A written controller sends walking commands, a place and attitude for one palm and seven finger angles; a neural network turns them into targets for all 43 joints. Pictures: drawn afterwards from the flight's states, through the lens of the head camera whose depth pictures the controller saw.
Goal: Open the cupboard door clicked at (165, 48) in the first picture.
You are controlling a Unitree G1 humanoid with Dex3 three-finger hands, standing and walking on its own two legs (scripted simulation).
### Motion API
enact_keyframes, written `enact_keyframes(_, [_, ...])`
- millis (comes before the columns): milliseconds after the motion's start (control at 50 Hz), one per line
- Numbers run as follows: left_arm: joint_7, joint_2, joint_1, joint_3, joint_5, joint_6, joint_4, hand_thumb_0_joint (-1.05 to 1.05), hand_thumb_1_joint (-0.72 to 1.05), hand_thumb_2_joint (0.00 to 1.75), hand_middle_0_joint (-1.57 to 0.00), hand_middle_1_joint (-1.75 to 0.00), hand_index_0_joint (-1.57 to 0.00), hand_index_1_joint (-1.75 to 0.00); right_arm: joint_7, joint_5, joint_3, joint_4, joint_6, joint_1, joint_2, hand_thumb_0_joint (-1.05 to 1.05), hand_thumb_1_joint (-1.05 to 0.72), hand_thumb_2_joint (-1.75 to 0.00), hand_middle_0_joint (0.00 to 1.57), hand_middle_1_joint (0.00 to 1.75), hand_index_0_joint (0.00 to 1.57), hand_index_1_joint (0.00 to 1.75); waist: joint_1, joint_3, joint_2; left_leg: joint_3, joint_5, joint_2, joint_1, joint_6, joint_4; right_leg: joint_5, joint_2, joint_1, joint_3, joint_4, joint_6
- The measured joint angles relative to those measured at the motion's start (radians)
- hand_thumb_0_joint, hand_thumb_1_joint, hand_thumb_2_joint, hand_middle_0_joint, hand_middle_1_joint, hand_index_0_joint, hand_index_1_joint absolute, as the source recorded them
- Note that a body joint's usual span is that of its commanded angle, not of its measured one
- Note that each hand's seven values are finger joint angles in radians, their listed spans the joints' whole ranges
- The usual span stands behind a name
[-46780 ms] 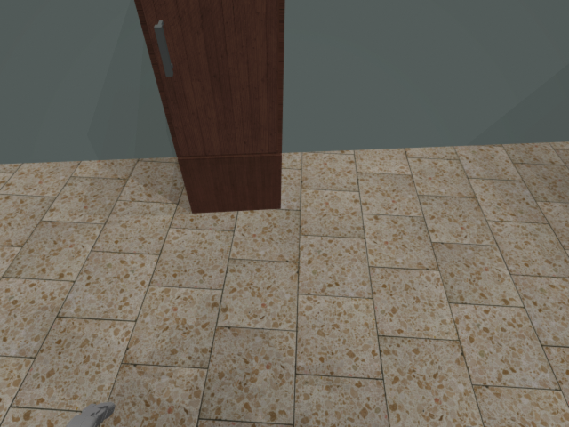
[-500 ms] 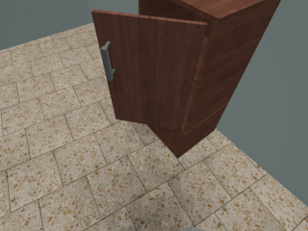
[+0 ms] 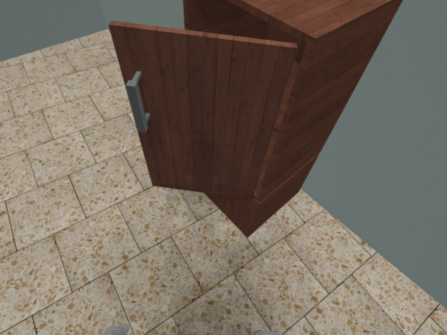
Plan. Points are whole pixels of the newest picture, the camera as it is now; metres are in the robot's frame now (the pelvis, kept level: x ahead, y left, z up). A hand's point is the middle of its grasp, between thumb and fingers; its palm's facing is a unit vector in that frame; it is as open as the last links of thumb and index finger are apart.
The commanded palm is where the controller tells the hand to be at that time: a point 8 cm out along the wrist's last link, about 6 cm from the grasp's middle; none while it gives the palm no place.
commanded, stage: come to a stop and stand still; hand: left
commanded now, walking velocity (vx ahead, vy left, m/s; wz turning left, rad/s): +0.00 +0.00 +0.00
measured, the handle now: (140, 103) +0.60 +0.22 +0.03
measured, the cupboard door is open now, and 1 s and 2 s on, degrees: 41 41 41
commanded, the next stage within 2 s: look again from close up in 0.76 s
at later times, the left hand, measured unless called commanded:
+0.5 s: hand out of the picture +0.00 +0.16 -0.16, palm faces +0.02 -0.98 -0.21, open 7.4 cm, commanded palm none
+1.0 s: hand out of the picture -0.04 +0.14 -0.17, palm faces -0.01 -0.98 -0.19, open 7.4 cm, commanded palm none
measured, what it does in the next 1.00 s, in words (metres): steps on the spot: right foot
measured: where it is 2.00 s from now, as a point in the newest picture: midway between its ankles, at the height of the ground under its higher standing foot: outside the picture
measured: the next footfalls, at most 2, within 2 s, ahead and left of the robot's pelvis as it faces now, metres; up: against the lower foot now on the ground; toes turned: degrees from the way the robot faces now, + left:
right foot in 0.24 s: -0.03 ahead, -0.14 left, +0.00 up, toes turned -2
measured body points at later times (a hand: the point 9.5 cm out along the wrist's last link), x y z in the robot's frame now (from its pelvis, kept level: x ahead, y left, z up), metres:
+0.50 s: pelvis -0.03 -0.02 +0.01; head -0.02 -0.03 +0.46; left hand +0.00 +0.21 -0.15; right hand -0.02 -0.25 -0.15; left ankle -0.03 +0.09 -0.73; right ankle -0.07 -0.14 -0.73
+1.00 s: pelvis -0.03 -0.02 +0.00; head +0.00 -0.02 +0.45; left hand -0.04 +0.20 -0.15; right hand -0.04 -0.24 -0.16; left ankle -0.03 +0.09 -0.73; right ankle -0.07 -0.14 -0.73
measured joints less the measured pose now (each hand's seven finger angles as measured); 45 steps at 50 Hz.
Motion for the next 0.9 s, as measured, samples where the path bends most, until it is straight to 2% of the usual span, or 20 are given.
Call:
enact_keyframes(60, [-0.003,-0.001,0.021,0.008,0.004,0.021,0.006,0.00,0.90,0.89,-0.20,-0.30,-0.20,-0.30,-0.013,-0.009,0.003,-0.015,-0.009,0.006,0.001,0.01,-0.90,-0.89,0.20,0.30,0.20,0.29,0.002,-0.018,0.015,-0.007,0.015,0.005,0.000,0.013,-0.031,-0.110,0.025,-0.027,0.061,0.187,0.004])
enact_keyframes(100, [-0.004,0.004,0.030,0.014,0.005,0.021,0.010,0.00,0.90,0.89,-0.20,-0.30,-0.20,-0.30,-0.014,-0.012,0.007,-0.018,-0.015,0.002,0.003,0.01,-0.90,-0.89,0.20,0.30,0.20,0.29,0.010,-0.020,0.019,-0.011,0.032,0.007,0.001,0.013,-0.051,-0.118,0.024,-0.010,0.076,0.214,0.012])
enact_keyframes(180, [-0.007,0.011,0.053,0.011,0.003,0.013,0.024,0.00,0.90,0.90,-0.20,-0.30,-0.20,-0.30,-0.014,-0.011,0.004,-0.016,-0.024,-0.021,-0.006,0.01,-0.91,-0.89,0.21,0.30,0.20,0.30,0.024,-0.019,0.030,-0.004,0.054,0.007,0.002,0.008,-0.076,-0.085,0.001,0.085,0.069,0.059,0.023])
enact_keyframes(240, [-0.007,0.019,0.080,0.006,0.003,-0.002,0.038,0.00,0.90,0.90,-0.20,-0.30,-0.20,-0.30,-0.007,0.000,-0.002,-0.014,-0.031,-0.027,-0.019,0.01,-0.92,-0.89,0.21,0.30,0.21,0.30,0.027,-0.028,0.028,0.009,0.050,-0.002,-0.008,0.000,-0.058,0.076,-0.015,0.182,0.069,-0.146,0.023])
enact_keyframes(260, [-0.004,0.021,0.089,0.005,0.004,-0.010,0.048,0.00,0.90,0.90,-0.20,-0.30,-0.20,-0.30,-0.004,0.005,-0.003,-0.011,-0.031,-0.031,-0.022,0.01,-0.92,-0.89,0.21,0.30,0.21,0.30,0.029,-0.033,0.028,0.016,0.043,-0.003,-0.013,-0.005,-0.047,0.056,-0.018,0.201,0.074,-0.182,0.034])
enact_keyframes(300, [-0.002,0.018,0.104,-0.003,0.005,-0.016,0.070,0.00,0.90,0.90,-0.20,-0.30,-0.20,-0.30,0.002,0.009,-0.006,-0.004,-0.026,-0.040,-0.032,0.01,-0.92,-0.89,0.21,0.30,0.20,0.30,0.020,-0.041,0.041,0.019,0.048,0.003,-0.006,-0.011,-0.054,0.009,-0.013,0.212,0.076,-0.196,0.044])
enact_keyframes(360, [-0.003,0.011,0.118,-0.015,0.005,-0.021,0.089,0.00,0.90,0.90,-0.20,-0.30,-0.20,-0.30,0.008,0.006,-0.003,0.006,-0.030,-0.037,-0.038,0.01,-0.91,-0.89,0.20,0.30,0.20,0.30,0.011,-0.049,0.051,0.013,0.075,0.003,0.012,-0.017,-0.091,0.016,-0.011,0.222,0.070,-0.211,0.044])
enact_keyframes(620, [-0.003,-0.010,0.155,-0.037,0.000,-0.039,0.123,0.01,0.92,0.89,-0.20,-0.30,-0.20,-0.30,0.017,0.001,0.019,0.078,-0.021,0.011,-0.015,0.01,-0.90,-0.89,0.20,0.30,0.20,0.29,0.016,-0.055,0.033,-0.010,0.129,0.028,0.044,-0.042,-0.151,0.071,0.019,0.265,0.047,-0.283,0.016])
enact_keyframes(860, [-0.004,-0.039,0.187,-0.040,-0.003,-0.046,0.147,0.00,0.91,0.90,-0.20,-0.30,-0.20,-0.30,0.008,0.002,0.025,0.101,-0.030,0.052,0.004,0.01,-0.90,-0.90,0.20,0.30,0.20,0.29,0.015,-0.040,0.025,-0.014,0.131,0.029,0.039,-0.042,-0.159,0.078,0.021,0.266,0.043,-0.301,0.015])
enact_keyframes(900, [0.010,-0.049,0.190,-0.048,0.006,-0.061,0.139,0.00,0.91,0.89,-0.20,-0.30,-0.20,-0.30,0.014,0.005,0.027,0.080,-0.032,0.050,-0.003,0.01,-0.90,-0.90,0.20,0.30,0.20,0.29,0.017,-0.039,0.044,-0.016,0.107,0.044,-0.002,-0.042,-0.101,0.077,0.033,0.246,0.042,-0.289,0.017])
